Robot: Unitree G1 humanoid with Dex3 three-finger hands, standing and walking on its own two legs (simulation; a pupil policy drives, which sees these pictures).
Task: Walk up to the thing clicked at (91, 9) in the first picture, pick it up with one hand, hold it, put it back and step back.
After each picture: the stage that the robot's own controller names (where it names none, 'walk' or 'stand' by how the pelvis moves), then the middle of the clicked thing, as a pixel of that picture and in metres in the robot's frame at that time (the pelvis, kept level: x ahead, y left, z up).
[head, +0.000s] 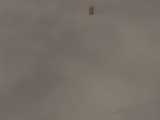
stand; (91, 10) +2.06 -0.09 -0.72
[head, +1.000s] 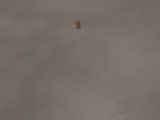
walk; (78, 24) +1.92 +0.24 -0.70
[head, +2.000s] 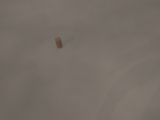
walk; (58, 43) +1.30 +0.37 -0.72
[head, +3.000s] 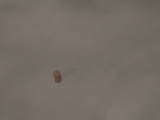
walk; (57, 76) +0.86 +0.30 -0.71
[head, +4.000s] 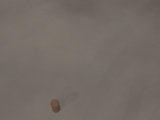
walk; (55, 106) +0.52 +0.22 -0.69
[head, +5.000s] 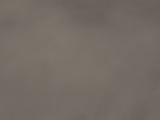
stand; out of the picture +0.36 +0.18 -0.70
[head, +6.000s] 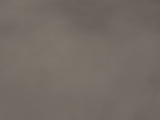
stand; out of the picture +0.33 +0.18 -0.72
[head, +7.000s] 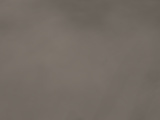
stand; out of the picture +0.34 +0.20 -0.73
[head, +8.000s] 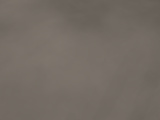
stand; out of the picture +0.33 +0.21 -0.73
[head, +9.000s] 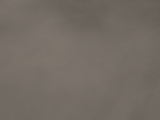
stand; out of the picture +0.33 +0.21 -0.73
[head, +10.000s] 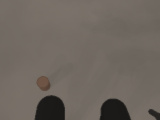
go down; (44, 84) +0.39 +0.20 -0.47
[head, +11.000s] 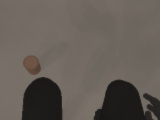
go down; (32, 65) +0.41 +0.23 -0.32
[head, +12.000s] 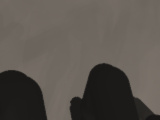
close in; out of the picture +0.39 +0.27 -0.23
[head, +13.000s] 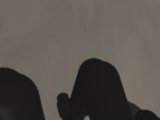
close; out of the picture +0.39 +0.27 -0.22
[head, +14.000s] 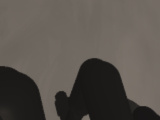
lift; out of the picture +0.38 +0.28 -0.22
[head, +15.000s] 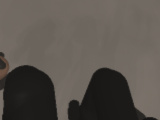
lift; out of the picture +0.33 +0.24 -0.17
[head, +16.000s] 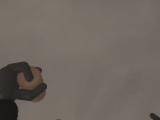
lift; (33, 85) +0.32 +0.18 +0.01
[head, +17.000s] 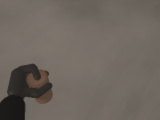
hold; (40, 87) +0.33 +0.16 +0.00
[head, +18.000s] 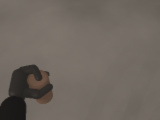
hold; (41, 87) +0.32 +0.17 +0.00
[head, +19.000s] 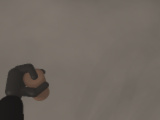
crouch; (37, 85) +0.34 +0.17 -0.05
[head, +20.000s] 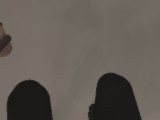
lower; out of the picture +0.46 +0.25 -0.09
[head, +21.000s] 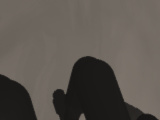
lower; out of the picture +0.41 +0.28 -0.22
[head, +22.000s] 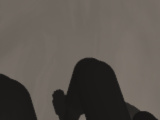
lower; out of the picture +0.41 +0.29 -0.23
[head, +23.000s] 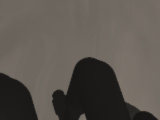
lower; out of the picture +0.41 +0.29 -0.23
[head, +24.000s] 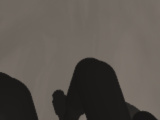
lower; out of the picture +0.41 +0.29 -0.22
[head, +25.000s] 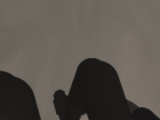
open; out of the picture +0.40 +0.27 -0.23
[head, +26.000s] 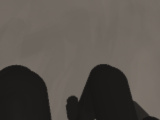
stand; out of the picture +0.40 +0.26 -0.24
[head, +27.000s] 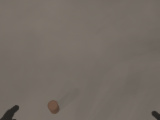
stand; (53, 107) +0.38 +0.19 -0.59
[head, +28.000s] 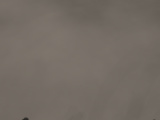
stand; out of the picture +0.37 +0.18 -0.66
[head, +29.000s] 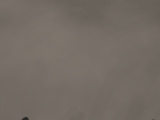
stand; out of the picture +0.37 +0.18 -0.67
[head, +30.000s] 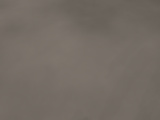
stand; out of the picture +0.39 +0.16 -0.72
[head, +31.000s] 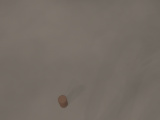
walk; (63, 101) +0.46 +0.17 -0.69
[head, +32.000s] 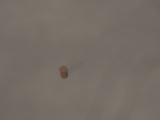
walk; (63, 72) +0.74 +0.18 -0.69
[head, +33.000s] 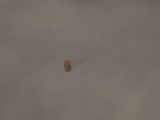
stand; (67, 66) +0.99 +0.21 -0.70
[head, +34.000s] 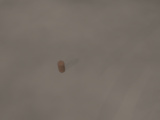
stand; (61, 66) +0.97 +0.24 -0.73
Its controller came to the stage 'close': yes
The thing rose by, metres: 0.71
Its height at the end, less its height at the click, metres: +0.00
